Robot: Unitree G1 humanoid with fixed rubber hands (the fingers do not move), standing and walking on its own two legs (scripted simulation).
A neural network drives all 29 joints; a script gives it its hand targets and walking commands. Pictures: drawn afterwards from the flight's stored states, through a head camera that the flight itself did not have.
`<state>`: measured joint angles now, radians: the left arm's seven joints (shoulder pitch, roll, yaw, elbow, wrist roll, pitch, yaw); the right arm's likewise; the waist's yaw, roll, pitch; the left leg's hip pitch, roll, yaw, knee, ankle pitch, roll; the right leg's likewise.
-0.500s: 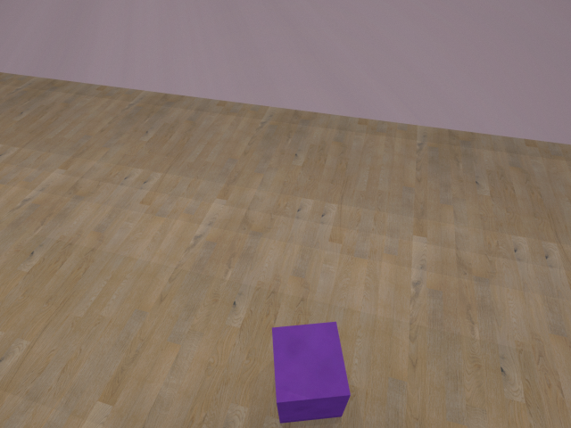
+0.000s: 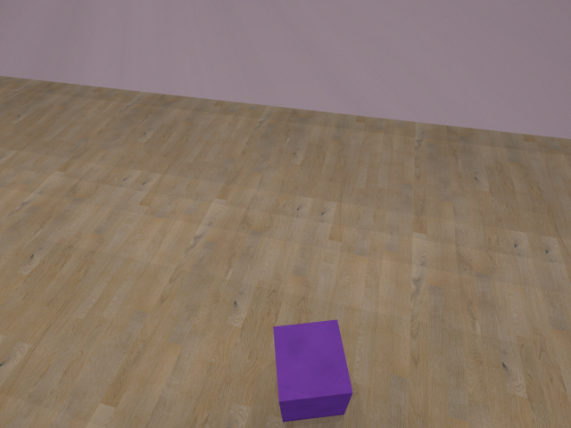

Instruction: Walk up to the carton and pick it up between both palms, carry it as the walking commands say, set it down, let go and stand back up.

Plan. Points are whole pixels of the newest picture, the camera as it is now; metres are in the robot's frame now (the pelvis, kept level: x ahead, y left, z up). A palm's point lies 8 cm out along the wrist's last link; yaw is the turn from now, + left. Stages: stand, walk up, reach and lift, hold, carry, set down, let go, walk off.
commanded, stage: reach and lift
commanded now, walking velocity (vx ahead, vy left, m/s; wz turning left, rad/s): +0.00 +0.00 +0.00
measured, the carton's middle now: (309, 371) +0.41 -0.03 -0.65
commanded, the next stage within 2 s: none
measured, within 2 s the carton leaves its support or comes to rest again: neither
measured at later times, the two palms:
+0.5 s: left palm out of the picture +0.14 +0.19 -0.17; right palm out of the picture +0.13 -0.22 -0.17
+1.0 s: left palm (208, 381) +0.25 +0.17 -0.19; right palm (419, 370) +0.26 -0.22 -0.19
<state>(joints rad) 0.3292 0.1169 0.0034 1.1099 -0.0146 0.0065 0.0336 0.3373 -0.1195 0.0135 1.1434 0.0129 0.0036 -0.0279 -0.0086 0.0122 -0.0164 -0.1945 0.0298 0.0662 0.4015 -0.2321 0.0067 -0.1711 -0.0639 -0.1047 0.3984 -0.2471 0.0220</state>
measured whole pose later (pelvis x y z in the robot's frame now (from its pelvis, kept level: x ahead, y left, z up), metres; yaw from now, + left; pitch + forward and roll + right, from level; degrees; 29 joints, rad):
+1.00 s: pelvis -0.11 -0.01 -0.10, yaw -1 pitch +20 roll +0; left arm -0.62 0.09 0.19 0.64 -0.01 0.51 0.11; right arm -0.68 -0.23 -0.17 0.79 -0.01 0.47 0.04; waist 0.03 0.01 0.08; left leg -1.10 0.03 0.03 1.06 -0.30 -0.01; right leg -1.10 -0.03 0.00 1.09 -0.33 0.01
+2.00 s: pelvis -0.10 -0.01 -0.21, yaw +0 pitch +49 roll +2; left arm -1.04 0.13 0.33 0.80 -0.01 0.11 0.15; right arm -1.15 -0.32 -0.25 0.97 0.01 0.10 0.00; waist 0.02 0.00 -0.09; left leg -1.86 0.03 0.02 1.42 -0.40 -0.02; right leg -1.87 -0.02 0.02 1.45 -0.43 0.01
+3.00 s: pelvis -0.14 -0.02 -0.40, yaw +1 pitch +32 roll +3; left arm -1.54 0.35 0.05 1.15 -0.35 0.03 0.18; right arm -1.54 -0.47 0.08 1.18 0.31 0.04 -0.10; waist 0.01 0.04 0.53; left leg -2.19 0.01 -0.01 2.13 -0.50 -0.05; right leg -2.20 -0.02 0.04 2.18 -0.54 -0.01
